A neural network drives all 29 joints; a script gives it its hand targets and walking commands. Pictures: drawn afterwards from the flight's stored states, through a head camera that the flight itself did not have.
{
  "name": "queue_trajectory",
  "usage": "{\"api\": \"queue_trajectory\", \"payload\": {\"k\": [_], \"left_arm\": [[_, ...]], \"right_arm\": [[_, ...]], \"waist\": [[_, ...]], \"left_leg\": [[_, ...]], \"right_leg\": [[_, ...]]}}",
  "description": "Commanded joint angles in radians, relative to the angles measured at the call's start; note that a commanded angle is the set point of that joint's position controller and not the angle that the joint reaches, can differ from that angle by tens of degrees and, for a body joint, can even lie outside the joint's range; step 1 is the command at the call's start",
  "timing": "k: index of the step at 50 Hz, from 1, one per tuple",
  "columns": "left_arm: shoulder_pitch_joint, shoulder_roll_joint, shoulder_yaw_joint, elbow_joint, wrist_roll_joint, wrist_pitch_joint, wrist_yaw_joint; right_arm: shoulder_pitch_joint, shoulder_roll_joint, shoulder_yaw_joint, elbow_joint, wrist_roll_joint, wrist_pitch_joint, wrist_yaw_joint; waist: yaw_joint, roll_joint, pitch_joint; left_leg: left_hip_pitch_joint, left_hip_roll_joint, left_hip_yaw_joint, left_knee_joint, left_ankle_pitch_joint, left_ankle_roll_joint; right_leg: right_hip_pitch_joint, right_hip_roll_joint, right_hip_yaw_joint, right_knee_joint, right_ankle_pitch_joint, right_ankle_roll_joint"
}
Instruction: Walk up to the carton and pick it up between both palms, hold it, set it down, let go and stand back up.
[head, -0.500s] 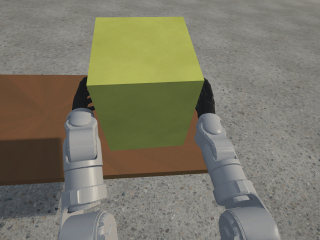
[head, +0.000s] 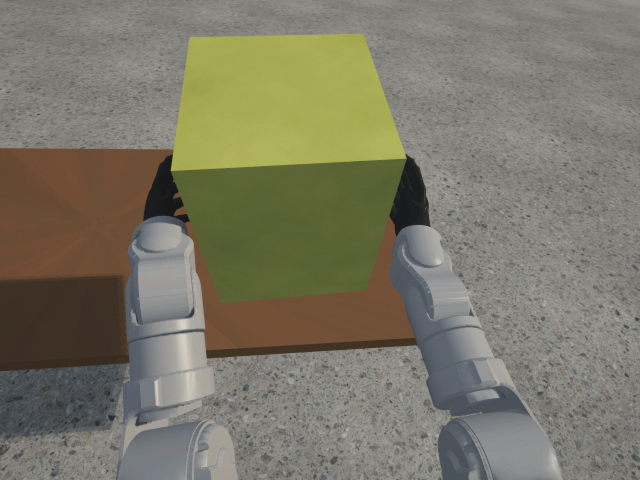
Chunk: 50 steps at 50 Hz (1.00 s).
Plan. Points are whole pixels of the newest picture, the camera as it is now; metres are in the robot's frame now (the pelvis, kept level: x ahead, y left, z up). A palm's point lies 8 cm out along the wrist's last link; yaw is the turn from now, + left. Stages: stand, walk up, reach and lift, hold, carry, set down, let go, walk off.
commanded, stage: hold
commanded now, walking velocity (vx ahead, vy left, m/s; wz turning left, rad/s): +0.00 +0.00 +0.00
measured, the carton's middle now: (287, 177) +0.42 +0.01 +0.17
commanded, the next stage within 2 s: set down in 0.26 s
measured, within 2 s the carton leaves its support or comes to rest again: neither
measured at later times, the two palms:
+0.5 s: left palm (159, 235) +0.35 +0.16 +0.15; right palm (399, 208) +0.36 -0.12 +0.17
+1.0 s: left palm (184, 238) +0.40 +0.15 +0.09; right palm (389, 205) +0.42 -0.13 +0.13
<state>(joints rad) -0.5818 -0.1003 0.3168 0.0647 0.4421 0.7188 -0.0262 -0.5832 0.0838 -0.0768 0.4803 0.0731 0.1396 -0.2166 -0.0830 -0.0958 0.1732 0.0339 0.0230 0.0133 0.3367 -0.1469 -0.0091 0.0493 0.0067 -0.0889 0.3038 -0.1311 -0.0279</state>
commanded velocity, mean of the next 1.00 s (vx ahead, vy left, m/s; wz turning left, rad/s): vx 0.00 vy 0.00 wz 0.00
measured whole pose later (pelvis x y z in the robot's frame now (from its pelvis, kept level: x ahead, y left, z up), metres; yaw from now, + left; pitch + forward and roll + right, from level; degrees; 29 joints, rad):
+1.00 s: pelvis +0.06 -0.01 +0.00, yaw +0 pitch -5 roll -1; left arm -0.43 -0.16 0.30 0.27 0.36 0.36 0.04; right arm -0.52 0.06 -0.10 0.65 0.01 -0.26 -0.18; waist -0.01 -0.04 0.10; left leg -0.01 0.05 0.02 0.31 -0.20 -0.03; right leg 0.02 0.03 -0.10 0.23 -0.16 -0.04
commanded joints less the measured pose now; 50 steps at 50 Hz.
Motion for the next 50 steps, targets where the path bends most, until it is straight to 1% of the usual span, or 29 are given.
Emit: {"api": "queue_trajectory", "payload": {"k": [1, 3, 6, 7, 11, 12, 13, 14, 15, 17, 18, 20, 21, 22, 24, 25, 26, 27, 28, 31, 32, 33, 37, 38, 41, 47, 48, 49, 50], "left_arm": [[-0.629, -0.417, -0.508, -0.214, -0.192, -0.105, -0.145], [-0.608, -0.398, -0.502, -0.189, -0.174, -0.096, -0.142], [-0.611, -0.375, -0.447, -0.143, -0.147, -0.086, -0.160], [-0.607, -0.365, -0.439, -0.138, -0.143, -0.082, -0.165], [-0.629, -0.398, -0.473, -0.202, -0.169, -0.092, -0.152], [-0.618, -0.384, -0.462, -0.205, -0.163, -0.096, -0.148], [-0.588, -0.398, -0.487, -0.200, -0.169, -0.093, -0.143], [-0.508, -0.452, -0.507, -0.154, -0.182, -0.115, -0.152], [-0.514, -0.439, -0.476, -0.076, -0.176, -0.107, -0.157], [-0.570, -0.434, -0.452, -0.107, -0.163, -0.129, -0.153], [-0.566, -0.451, -0.458, -0.111, -0.154, -0.140, -0.151], [-0.579, -0.456, -0.470, -0.117, -0.172, -0.164, -0.153], [-0.586, -0.437, -0.443, -0.067, -0.151, -0.176, -0.155], [-0.599, -0.448, -0.472, -0.113, -0.174, -0.198, -0.150], [-0.589, -0.470, -0.472, -0.083, -0.170, -0.244, -0.150], [-0.588, -0.457, -0.456, -0.062, -0.157, -0.269, -0.148], [-0.582, -0.454, -0.442, -0.001, -0.145, -0.283, -0.153], [-0.564, -0.452, -0.426, 0.003, -0.132, -0.296, -0.157], [-0.579, -0.452, -0.424, 0.018, -0.120, -0.318, -0.154], [-0.632, -0.473, -0.450, -0.003, -0.141, -0.384, -0.138], [-0.599, -0.474, -0.431, 0.025, -0.143, -0.403, -0.134], [-0.629, -0.466, -0.449, 0.037, -0.152, -0.418, -0.125], [-0.631, -0.497, -0.477, 0.015, -0.167, -0.467, -0.100], [-0.627, -0.514, -0.507, -0.022, -0.179, -0.482, -0.092], [-0.574, -0.511, -0.500, -0.022, -0.171, -0.487, -0.078], [-0.488, -0.502, -0.507, -0.047, -0.159, -0.493, -0.063], [-0.489, -0.487, -0.486, -0.029, -0.160, -0.490, -0.068], [-0.495, -0.481, -0.482, -0.056, -0.149, -0.492, -0.069], [-0.477, -0.471, -0.478, -0.036, -0.151, -0.481, -0.070]], "right_arm": [[-0.730, 0.386, 0.395, -0.313, 0.046, -0.086, 0.150], [-0.687, 0.357, 0.378, -0.272, 0.030, -0.074, 0.151], [-0.685, 0.346, 0.348, -0.242, 0.019, -0.064, 0.147], [-0.711, 0.356, 0.348, -0.266, 0.009, -0.072, 0.151], [-0.737, 0.361, 0.374, -0.295, 0.048, -0.085, 0.156], [-0.703, 0.367, 0.387, -0.278, 0.046, -0.082, 0.156], [-0.729, 0.365, 0.400, -0.327, 0.044, -0.092, 0.155], [-0.728, 0.364, 0.427, -0.354, 0.055, -0.112, 0.154], [-0.731, 0.371, 0.406, -0.319, 0.038, -0.098, 0.157], [-0.741, 0.376, 0.364, -0.268, 0.000, -0.116, 0.170], [-0.729, 0.405, 0.393, -0.274, 0.005, -0.123, 0.173], [-0.771, 0.401, 0.355, -0.287, -0.025, -0.166, 0.181], [-0.743, 0.387, 0.325, -0.246, -0.062, -0.177, 0.183], [-0.727, 0.400, 0.327, -0.254, -0.063, -0.198, 0.184], [-0.680, 0.400, 0.286, -0.207, -0.113, -0.255, 0.189], [-0.649, 0.402, 0.279, -0.172, -0.139, -0.275, 0.194], [-0.615, 0.400, 0.233, -0.092, -0.163, -0.290, 0.201], [-0.588, 0.402, 0.212, -0.069, -0.177, -0.300, 0.204], [-0.565, 0.390, 0.198, -0.012, -0.198, -0.315, 0.210], [-0.556, 0.404, 0.189, 0.044, -0.218, -0.359, 0.218], [-0.557, 0.417, 0.203, 0.053, -0.213, -0.371, 0.216], [-0.570, 0.400, 0.201, 0.067, -0.216, -0.382, 0.213], [-0.607, 0.416, 0.266, 0.020, -0.183, -0.426, 0.196], [-0.578, 0.409, 0.278, 0.030, -0.182, -0.430, 0.192], [-0.573, 0.396, 0.320, -0.012, -0.150, -0.442, 0.184], [-0.517, 0.395, 0.382, -0.019, -0.114, -0.434, 0.174], [-0.522, 0.394, 0.381, -0.011, -0.113, -0.432, 0.173], [-0.508, 0.393, 0.387, 0.004, -0.120, -0.426, 0.172], [-0.526, 0.391, 0.393, -0.012, -0.105, -0.420, 0.172]], "waist": [[-0.018, 0.125, -0.568], [-0.028, 0.138, -0.515], [-0.039, 0.106, -0.421], [-0.010, 0.091, -0.413], [-0.012, 0.140, -0.517], [0.003, 0.131, -0.504], [-0.013, 0.125, -0.550], [0.060, 0.154, -0.591], [0.047, 0.116, -0.499], [0.047, 0.120, -0.457], [0.060, 0.125, -0.441], [0.059, 0.119, -0.478], [0.044, 0.115, -0.453], [0.041, 0.114, -0.491], [0.021, 0.132, -0.490], [0.028, 0.117, -0.473], [0.004, 0.130, -0.411], [0.014, 0.106, -0.392], [0.013, 0.129, -0.391], [0.023, 0.132, -0.436], [0.036, 0.106, -0.429], [0.026, 0.102, -0.465], [0.053, 0.109, -0.572], [0.045, 0.118, -0.598], [0.065, 0.117, -0.639], [0.082, 0.108, -0.656], [0.104, 0.104, -0.647], [0.093, 0.100, -0.642], [0.101, 0.090, -0.615]], "left_leg": [[0.155, -0.037, 0.053, 0.000, 0.295, -0.003], [0.167, -0.034, 0.053, -0.012, 0.266, -0.006], [0.104, -0.037, 0.061, -0.044, 0.136, 0.009], [0.070, -0.041, 0.067, -0.057, 0.100, 0.022], [0.139, -0.034, 0.055, -0.014, 0.251, -0.003], [0.141, -0.037, 0.059, -0.019, 0.258, 0.001], [0.158, -0.039, 0.062, -0.004, 0.283, -0.004], [0.119, -0.039, 0.039, -0.036, 0.164, 0.004], [0.038, -0.042, 0.047, -0.077, 0.014, 0.032], [-0.002, -0.037, 0.054, -0.100, -0.063, 0.034], [-0.007, -0.035, 0.057, -0.109, -0.053, 0.034], [0.007, -0.035, 0.057, -0.090, -0.031, 0.023], [-0.004, -0.030, 0.063, -0.105, -0.079, 0.027], [0.007, -0.030, 0.066, -0.092, -0.036, 0.020], [0.045, -0.029, 0.065, -0.076, 0.015, -0.007], [0.042, -0.029, 0.066, -0.078, 0.013, -0.006], [0.030, -0.024, 0.064, -0.093, -0.027, -0.011], [0.020, -0.024, 0.075, -0.104, -0.039, -0.003], [0.017, -0.024, 0.076, -0.110, -0.042, -0.007], [0.036, -0.026, 0.078, -0.096, 0.040, -0.019], [0.038, -0.030, 0.077, -0.092, 0.076, -0.015], [0.043, -0.030, 0.075, -0.076, 0.123, -0.019], [0.084, -0.031, 0.073, -0.021, 0.306, -0.035], [0.108, -0.022, 0.064, -0.007, 0.385, -0.044], [0.108, -0.019, 0.068, 0.009, 0.473, -0.052], [0.093, -0.010, 0.056, 0.020, 0.580, -0.057], [0.070, -0.015, 0.063, 0.021, 0.550, -0.049], [0.076, -0.012, 0.058, 0.015, 0.549, -0.052], [0.060, -0.015, 0.066, 0.001, 0.529, -0.043]], "right_leg": [[0.098, 0.029, -0.037, -0.027, 0.174, 0.064], [0.074, 0.025, -0.035, -0.046, 0.134, 0.059], [0.076, 0.020, -0.048, -0.052, 0.057, 0.064], [0.094, 0.013, -0.039, -0.057, 0.041, 0.065], [0.077, 0.027, -0.046, -0.038, 0.115, 0.058], [0.084, 0.023, -0.040, -0.041, 0.123, 0.060], [0.097, 0.028, -0.041, -0.039, 0.159, 0.060], [0.086, 0.023, -0.029, -0.053, 0.087, 0.036], [0.066, 0.008, -0.024, -0.068, 0.003, 0.031], [0.081, 0.007, -0.036, -0.051, -0.031, 0.039], [0.094, 0.006, -0.038, -0.050, -0.023, 0.038], [0.069, 0.006, -0.047, -0.046, -0.011, 0.038], [0.068, -0.001, -0.042, -0.054, -0.055, 0.039], [0.079, 0.001, -0.052, -0.038, -0.006, 0.043], [0.065, -0.001, -0.064, -0.050, 0.010, 0.032], [0.064, -0.004, -0.070, -0.053, 0.004, 0.034], [0.039, -0.009, -0.074, -0.067, -0.038, 0.032], [0.055, -0.011, -0.071, -0.067, -0.038, 0.035], [0.056, -0.015, -0.076, -0.069, -0.042, 0.038], [0.072, -0.014, -0.078, -0.066, 0.018, 0.035], [0.080, -0.011, -0.080, -0.065, 0.058, 0.030], [0.084, -0.009, -0.080, -0.058, 0.118, 0.040], [0.137, -0.005, -0.066, -0.029, 0.309, 0.044], [0.148, -0.002, -0.061, -0.027, 0.360, 0.039], [0.197, 0.000, -0.051, -0.012, 0.482, 0.041], [0.247, -0.003, -0.035, 0.009, 0.641, 0.046], [0.258, -0.007, -0.026, 0.011, 0.643, 0.051], [0.259, -0.008, -0.027, 0.014, 0.640, 0.051], [0.270, -0.015, -0.018, 0.011, 0.659, 0.054]]}}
